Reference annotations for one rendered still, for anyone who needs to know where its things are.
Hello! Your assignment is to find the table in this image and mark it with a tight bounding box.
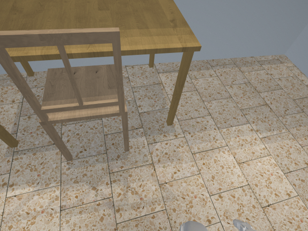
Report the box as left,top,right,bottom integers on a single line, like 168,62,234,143
0,0,202,148

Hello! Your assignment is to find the robot right hand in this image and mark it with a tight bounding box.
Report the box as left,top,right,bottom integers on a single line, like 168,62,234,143
233,219,256,231

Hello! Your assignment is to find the chair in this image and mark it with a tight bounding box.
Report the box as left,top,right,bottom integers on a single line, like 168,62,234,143
0,27,129,161

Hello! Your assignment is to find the right robot thigh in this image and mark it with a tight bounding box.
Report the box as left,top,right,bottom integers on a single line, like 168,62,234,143
180,221,208,231

